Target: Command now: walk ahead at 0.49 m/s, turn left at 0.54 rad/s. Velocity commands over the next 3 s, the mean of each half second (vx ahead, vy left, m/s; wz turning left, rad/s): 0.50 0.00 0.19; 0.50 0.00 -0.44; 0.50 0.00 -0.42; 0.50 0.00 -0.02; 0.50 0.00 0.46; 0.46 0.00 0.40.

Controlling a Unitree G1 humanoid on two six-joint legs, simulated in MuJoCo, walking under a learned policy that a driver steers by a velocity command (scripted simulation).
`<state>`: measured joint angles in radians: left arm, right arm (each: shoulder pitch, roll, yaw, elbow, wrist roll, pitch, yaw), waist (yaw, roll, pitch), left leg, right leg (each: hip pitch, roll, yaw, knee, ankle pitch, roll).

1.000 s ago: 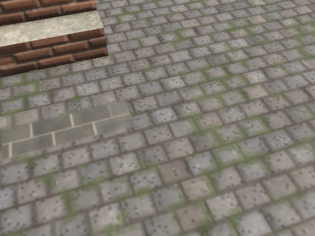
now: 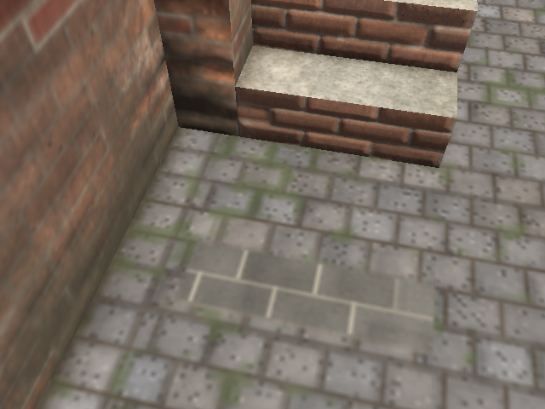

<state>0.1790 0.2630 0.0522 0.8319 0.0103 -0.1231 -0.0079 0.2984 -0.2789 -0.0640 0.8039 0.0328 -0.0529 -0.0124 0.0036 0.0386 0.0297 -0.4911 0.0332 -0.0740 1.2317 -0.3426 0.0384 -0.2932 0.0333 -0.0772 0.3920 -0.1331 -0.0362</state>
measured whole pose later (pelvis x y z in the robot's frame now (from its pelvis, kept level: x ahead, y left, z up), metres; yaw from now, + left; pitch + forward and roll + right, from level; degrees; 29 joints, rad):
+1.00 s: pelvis +0.54 -0.01 -0.01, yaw -13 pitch +2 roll +0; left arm 0.23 0.30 0.06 0.69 -0.02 -0.06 -0.05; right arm 0.24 -0.30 -0.03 0.75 0.01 -0.11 -0.01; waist -0.01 0.02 0.04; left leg -0.43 0.07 -0.05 1.27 -0.39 0.00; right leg -0.40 0.10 -0.01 0.57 -0.21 -0.10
